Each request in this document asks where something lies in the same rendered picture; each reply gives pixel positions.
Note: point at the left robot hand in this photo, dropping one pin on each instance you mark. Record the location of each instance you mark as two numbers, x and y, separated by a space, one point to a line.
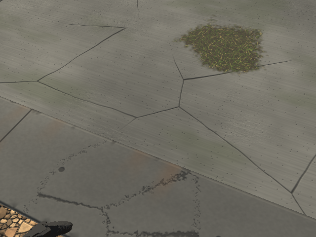
50 229

